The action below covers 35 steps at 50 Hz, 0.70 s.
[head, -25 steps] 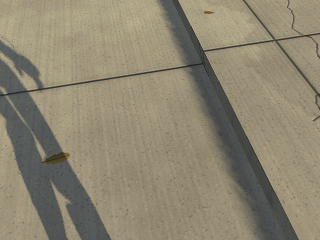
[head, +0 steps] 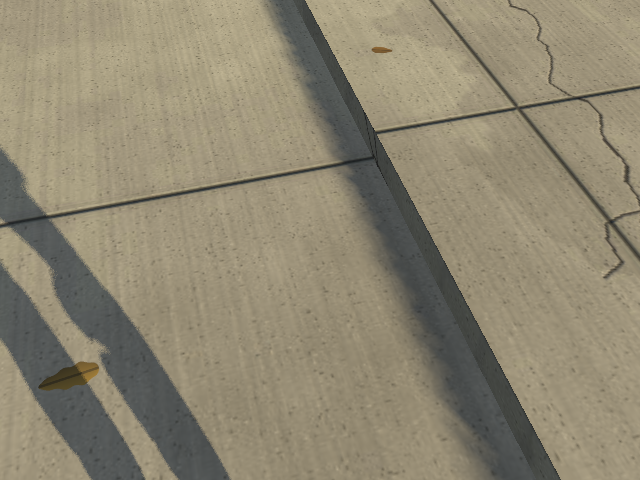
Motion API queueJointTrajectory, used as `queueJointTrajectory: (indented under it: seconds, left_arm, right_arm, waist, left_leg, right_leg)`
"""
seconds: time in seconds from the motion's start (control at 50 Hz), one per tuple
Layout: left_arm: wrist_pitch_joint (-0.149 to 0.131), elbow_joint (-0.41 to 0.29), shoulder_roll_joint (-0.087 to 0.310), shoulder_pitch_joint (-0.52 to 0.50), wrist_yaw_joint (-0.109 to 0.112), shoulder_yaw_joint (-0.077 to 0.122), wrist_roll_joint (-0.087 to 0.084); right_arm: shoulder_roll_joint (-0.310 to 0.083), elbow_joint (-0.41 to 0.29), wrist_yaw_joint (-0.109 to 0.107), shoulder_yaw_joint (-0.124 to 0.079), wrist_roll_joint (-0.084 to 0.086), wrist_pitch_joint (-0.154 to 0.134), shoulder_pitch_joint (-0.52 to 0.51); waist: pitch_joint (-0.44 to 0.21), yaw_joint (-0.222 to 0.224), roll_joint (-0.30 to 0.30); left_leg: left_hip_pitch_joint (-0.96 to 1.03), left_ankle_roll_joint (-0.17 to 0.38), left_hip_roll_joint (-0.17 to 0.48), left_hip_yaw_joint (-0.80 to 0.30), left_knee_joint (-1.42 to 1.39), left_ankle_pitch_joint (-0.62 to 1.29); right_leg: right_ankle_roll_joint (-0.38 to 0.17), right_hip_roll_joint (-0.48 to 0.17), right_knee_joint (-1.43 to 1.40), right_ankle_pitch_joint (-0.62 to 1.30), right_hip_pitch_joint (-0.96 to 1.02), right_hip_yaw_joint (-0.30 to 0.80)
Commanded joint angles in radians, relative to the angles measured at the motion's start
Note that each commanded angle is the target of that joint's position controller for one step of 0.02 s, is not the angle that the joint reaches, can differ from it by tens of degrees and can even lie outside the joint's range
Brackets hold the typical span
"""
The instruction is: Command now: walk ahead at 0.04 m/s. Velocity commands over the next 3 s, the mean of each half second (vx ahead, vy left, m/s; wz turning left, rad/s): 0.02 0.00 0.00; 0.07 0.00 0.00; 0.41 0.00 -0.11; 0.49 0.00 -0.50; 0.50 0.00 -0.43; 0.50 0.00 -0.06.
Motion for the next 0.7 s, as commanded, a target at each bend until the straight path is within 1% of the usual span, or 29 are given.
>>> queueJointTrajectory:
  seconds: [0.02,0.04,0.06,0.08,0.1,0.12,0.14,0.16,0.18,0.22,0.28,0.42,0.7]
  left_arm:
    - [-0.002,0.039,0.033,0.153,0.002,0.002,0.0]
    - [-0.009,0.047,0.032,0.161,0.005,-0.001,0.003]
    - [-0.018,0.05,0.041,0.171,0.008,-0.004,0.008]
    - [-0.029,0.044,0.082,0.155,0.013,0.0,0.006]
    - [-0.039,0.048,0.068,0.119,0.012,-0.007,-0.009]
    - [-0.053,0.048,0.044,0.09,0.012,-0.016,-0.013]
    - [-0.062,0.049,0.048,0.072,0.012,-0.016,-0.017]
    - [-0.066,0.049,0.059,0.064,0.014,-0.013,-0.021]
    - [-0.069,0.054,0.056,0.071,0.015,-0.013,-0.023]
    - [-0.067,0.068,0.044,0.108,0.014,-0.014,-0.022]
    - [-0.06,0.088,0.032,0.149,0.012,-0.015,-0.017]
    - [-0.059,0.113,0.021,0.165,0.015,-0.019,-0.017]
    - [-0.057,0.149,0.002,0.186,0.022,-0.026,-0.017]
  right_arm:
    - [-0.123,-0.034,-0.009,-0.023,0.012,0.012,-0.022]
    - [-0.111,-0.027,-0.012,-0.02,0.015,0.015,-0.01]
    - [-0.099,-0.018,-0.012,-0.017,0.014,0.016,0.008]
    - [-0.084,-0.013,-0.01,-0.016,0.025,0.019,0.038]
    - [-0.067,-0.007,-0.007,-0.014,0.028,0.021,0.031]
    - [-0.046,0.008,-0.003,-0.008,0.018,0.019,0.039]
    - [-0.035,0.025,-0.001,-0.005,0.01,0.018,0.064]
    - [-0.044,0.038,0.0,-0.005,0.005,0.016,0.079]
    - [-0.057,0.048,0.001,-0.006,0.002,0.013,0.084]
    - [-0.056,0.063,-0.003,-0.002,0.005,0.006,0.081]
    - [-0.046,0.078,-0.01,0.003,0.01,0.002,0.065]
    - [-0.027,0.113,-0.018,0.008,0.011,0.003,0.076]
    - [-0.01,0.154,-0.024,0.011,0.01,0.005,0.087]
  waist:
    - [-0.004,0.051,0.072]
    - [0.012,0.052,0.057]
    - [0.033,0.05,0.027]
    - [0.055,0.019,-0.035]
    - [0.088,-0.003,-0.098]
    - [0.067,-0.019,-0.114]
    - [0.054,-0.035,-0.111]
    - [0.041,-0.042,-0.093]
    - [0.038,-0.038,-0.063]
    - [0.031,-0.018,-0.014]
    - [0.032,0.003,0.015]
    - [0.025,0.007,0.015]
    - [0.038,0.005,0.004]
  left_leg:
    - [-0.176,0.057,0.264,-0.296,-0.234,-0.401]
    - [-0.201,0.026,0.253,-0.298,-0.231,-0.445]
    - [-0.21,-0.011,0.236,-0.293,-0.215,-0.45]
    - [-0.191,-0.047,0.181,-0.246,-0.18,-0.391]
    - [-0.069,-0.058,0.121,-0.167,-0.119,-0.247]
    - [0.069,-0.057,0.112,-0.148,-0.06,-0.131]
    - [0.14,-0.055,0.118,-0.147,-0.042,-0.084]
    - [0.165,-0.052,0.128,-0.153,-0.043,-0.072]
    - [0.155,-0.047,0.138,-0.165,-0.053,-0.071]
    - [0.104,-0.041,0.153,-0.184,-0.08,-0.091]
    - [0.059,-0.043,0.159,-0.195,-0.105,-0.119]
    - [0.078,-0.042,0.162,-0.194,-0.098,-0.077]
    - [0.096,-0.041,0.164,-0.191,-0.085,-0.022]
  right_leg:
    - [-0.016,0.023,-0.135,0.084,0.21,-0.042]
    - [-0.028,0.014,-0.211,0.09,0.242,-0.023]
    - [-0.039,-0.03,-0.299,0.104,0.251,0.035]
    - [-0.06,-0.098,-0.367,0.009,0.184,0.142]
    - [-0.071,-0.13,-0.433,-0.075,0.022,0.183]
    - [-0.059,-0.141,-0.484,-0.102,-0.059,0.196]
    - [-0.045,-0.133,-0.498,-0.087,-0.092,0.184]
    - [-0.034,-0.116,-0.491,-0.051,-0.082,0.163]
    - [-0.031,-0.102,-0.469,0.001,-0.055,0.14]
    - [-0.035,-0.08,-0.419,0.088,0.021,0.104]
    - [-0.042,-0.071,-0.386,0.126,0.073,0.087]
    - [-0.041,-0.072,-0.377,0.161,0.085,0.079]
    - [-0.038,-0.074,-0.374,0.198,0.102,0.074]
Next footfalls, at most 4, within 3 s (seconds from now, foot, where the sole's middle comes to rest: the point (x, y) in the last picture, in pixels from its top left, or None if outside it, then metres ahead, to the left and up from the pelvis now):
0.06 right None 0.05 -0.12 -0.77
1.20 left None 0.22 0.11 -0.77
1.68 right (348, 462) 0.54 -0.04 -0.77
2.22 left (326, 313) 0.91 -0.01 -0.77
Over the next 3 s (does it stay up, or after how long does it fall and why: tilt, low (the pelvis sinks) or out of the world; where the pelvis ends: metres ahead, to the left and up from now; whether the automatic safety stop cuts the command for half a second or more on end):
stays up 1.02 -0.33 0.02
